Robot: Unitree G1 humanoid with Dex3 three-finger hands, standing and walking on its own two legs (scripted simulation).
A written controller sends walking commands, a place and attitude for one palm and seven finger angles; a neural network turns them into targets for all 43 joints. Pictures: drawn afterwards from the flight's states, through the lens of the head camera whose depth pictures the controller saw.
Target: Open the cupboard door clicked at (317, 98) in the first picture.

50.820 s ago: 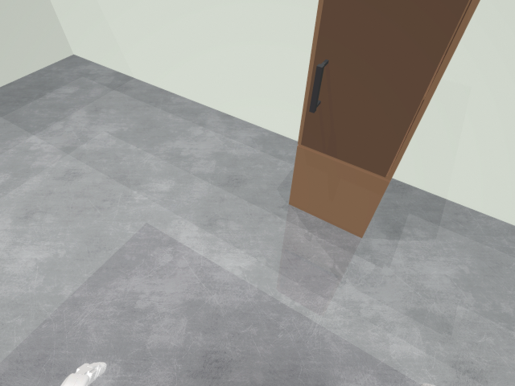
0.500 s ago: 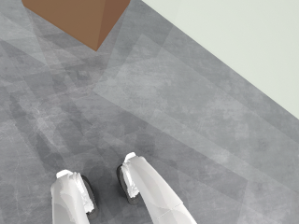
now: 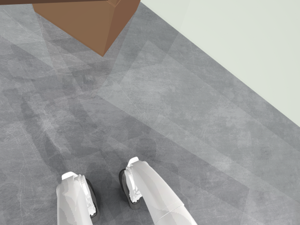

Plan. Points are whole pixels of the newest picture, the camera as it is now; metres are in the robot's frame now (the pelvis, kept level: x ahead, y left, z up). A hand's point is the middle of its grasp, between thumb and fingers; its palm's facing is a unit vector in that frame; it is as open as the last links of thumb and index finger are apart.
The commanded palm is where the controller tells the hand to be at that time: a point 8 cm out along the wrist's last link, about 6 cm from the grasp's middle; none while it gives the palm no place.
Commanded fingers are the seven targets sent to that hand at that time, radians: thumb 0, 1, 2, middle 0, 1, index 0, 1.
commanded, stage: slide the fingers in behind the handle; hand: left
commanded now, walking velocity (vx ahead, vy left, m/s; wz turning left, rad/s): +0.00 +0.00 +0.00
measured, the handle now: out of the picture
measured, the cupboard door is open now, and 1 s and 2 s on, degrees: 49 49 48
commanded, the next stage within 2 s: move the hooked fingers beside the handle in 1.36 s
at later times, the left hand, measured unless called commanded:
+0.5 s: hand out of the picture +0.65 +0.26 +0.08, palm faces +0.21 -0.98 -0.01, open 14.4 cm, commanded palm +0.67 +0.19 +0.08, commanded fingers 0.00 -0.50 0.30 -0.30 -1.20 -0.30 -1.20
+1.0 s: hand out of the picture +0.64 +0.24 +0.08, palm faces +0.25 -0.97 -0.01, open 15.3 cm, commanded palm +0.67 +0.16 +0.08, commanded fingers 0.00 -0.50 0.30 -0.30 -1.20 -0.30 -1.20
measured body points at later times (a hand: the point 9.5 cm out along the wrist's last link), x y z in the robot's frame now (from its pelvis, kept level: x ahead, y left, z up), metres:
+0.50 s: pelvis +0.00 -0.01 +0.00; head +0.25 +0.08 +0.36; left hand +0.63 +0.31 +0.09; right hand -0.10 -0.23 -0.03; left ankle +0.03 +0.07 -0.58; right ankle +0.02 -0.13 -0.58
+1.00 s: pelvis +0.00 -0.02 +0.01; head +0.25 +0.07 +0.37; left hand +0.62 +0.29 +0.09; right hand -0.09 -0.26 -0.04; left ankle +0.03 +0.07 -0.58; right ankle +0.02 -0.13 -0.58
